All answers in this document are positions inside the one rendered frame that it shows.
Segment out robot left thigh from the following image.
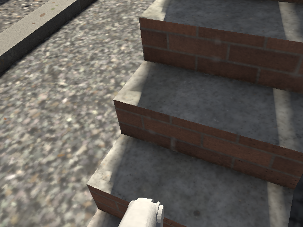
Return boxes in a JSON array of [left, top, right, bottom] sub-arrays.
[[118, 198, 165, 227]]

